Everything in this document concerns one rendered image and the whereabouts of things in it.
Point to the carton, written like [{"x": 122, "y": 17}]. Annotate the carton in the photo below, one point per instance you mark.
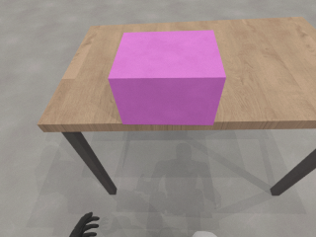
[{"x": 168, "y": 78}]

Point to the left robot hand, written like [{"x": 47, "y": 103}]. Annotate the left robot hand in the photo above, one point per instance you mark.
[{"x": 81, "y": 226}]

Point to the table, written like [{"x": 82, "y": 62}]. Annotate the table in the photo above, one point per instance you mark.
[{"x": 270, "y": 69}]

